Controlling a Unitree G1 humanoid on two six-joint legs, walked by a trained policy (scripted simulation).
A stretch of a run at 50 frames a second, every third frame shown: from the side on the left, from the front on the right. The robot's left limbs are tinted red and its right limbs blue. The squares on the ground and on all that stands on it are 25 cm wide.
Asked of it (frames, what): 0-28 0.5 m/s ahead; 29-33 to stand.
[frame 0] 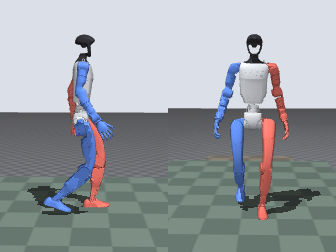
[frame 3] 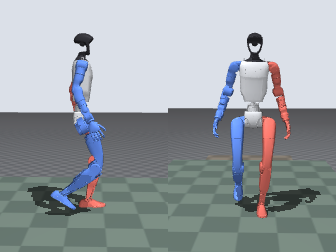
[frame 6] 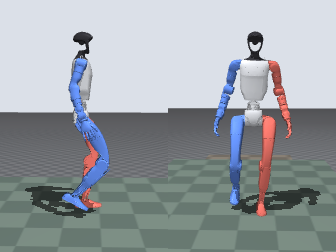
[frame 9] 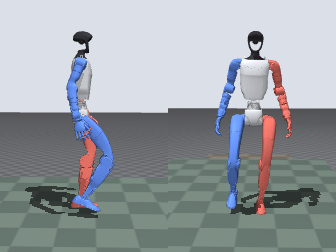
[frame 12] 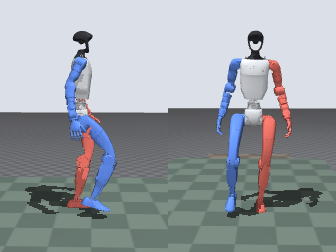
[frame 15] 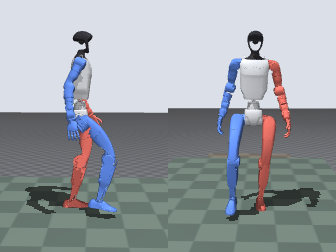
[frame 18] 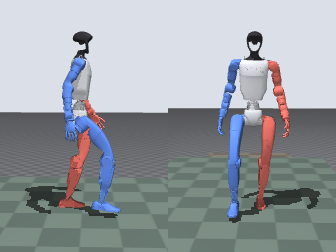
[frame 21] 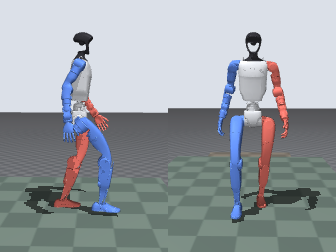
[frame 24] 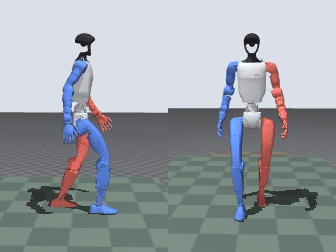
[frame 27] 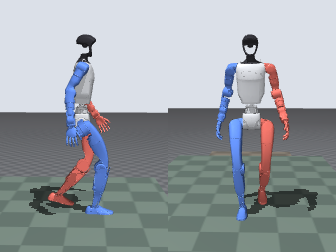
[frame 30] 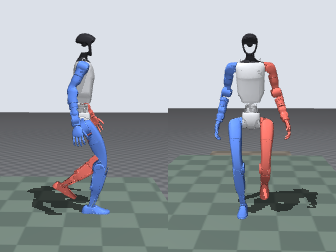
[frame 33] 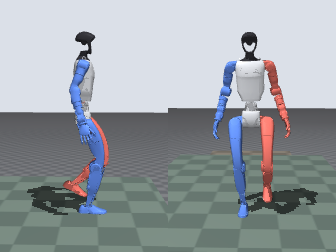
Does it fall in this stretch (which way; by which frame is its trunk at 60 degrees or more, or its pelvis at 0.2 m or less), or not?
no
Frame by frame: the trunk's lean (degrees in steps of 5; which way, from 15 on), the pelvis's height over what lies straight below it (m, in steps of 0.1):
0: 5, 0.8
3: 5, 0.8
6: 0, 0.8
9: 0, 0.8
12: 5, 0.8
15: 5, 0.8
18: 5, 0.8
21: 5, 0.8
24: 5, 0.8
27: 5, 0.8
30: 5, 0.8
33: 0, 0.8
